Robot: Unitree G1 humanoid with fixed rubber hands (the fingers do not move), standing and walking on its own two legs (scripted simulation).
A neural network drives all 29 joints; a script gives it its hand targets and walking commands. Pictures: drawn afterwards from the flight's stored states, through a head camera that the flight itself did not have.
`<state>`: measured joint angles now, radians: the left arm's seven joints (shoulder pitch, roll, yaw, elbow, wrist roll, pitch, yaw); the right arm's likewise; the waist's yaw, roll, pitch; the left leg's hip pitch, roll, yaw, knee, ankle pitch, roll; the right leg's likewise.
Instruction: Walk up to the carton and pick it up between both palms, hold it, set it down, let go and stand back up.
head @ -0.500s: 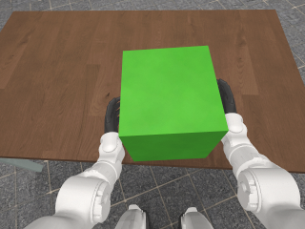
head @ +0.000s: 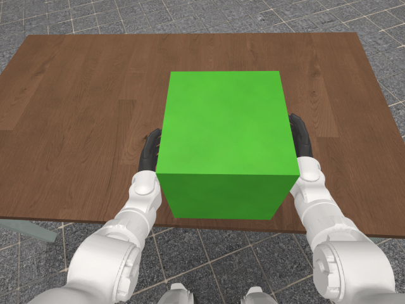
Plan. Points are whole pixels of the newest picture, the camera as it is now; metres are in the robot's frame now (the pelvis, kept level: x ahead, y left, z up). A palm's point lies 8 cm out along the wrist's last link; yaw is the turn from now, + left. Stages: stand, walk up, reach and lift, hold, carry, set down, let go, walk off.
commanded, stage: reach and lift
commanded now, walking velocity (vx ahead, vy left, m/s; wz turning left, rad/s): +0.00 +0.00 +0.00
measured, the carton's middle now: (223, 149) +0.44 -0.03 -0.02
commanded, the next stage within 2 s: none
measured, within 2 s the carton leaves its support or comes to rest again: neither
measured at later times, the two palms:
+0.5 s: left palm (140, 150) +0.38 +0.13 +0.09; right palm (324, 122) +0.40 -0.19 +0.12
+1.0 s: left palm (131, 128) +0.39 +0.13 +0.14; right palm (334, 107) +0.40 -0.19 +0.15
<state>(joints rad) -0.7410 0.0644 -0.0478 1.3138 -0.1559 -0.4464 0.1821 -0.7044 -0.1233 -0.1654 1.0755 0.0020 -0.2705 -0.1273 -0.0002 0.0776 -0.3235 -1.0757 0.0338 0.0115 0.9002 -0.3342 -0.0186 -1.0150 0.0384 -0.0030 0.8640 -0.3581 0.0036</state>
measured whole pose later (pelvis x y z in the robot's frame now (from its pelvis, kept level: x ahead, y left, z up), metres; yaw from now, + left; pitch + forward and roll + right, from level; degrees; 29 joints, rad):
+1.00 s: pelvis +0.01 -0.04 +0.05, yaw +2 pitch +11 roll +2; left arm -0.70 0.13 0.00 1.09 -0.16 -0.03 0.08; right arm -0.69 -0.06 -0.14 0.88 0.00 0.13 -0.21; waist 0.00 0.02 -0.28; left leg -0.49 0.02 0.01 0.46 -0.17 -0.02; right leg -0.50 0.03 0.00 0.56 -0.26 -0.04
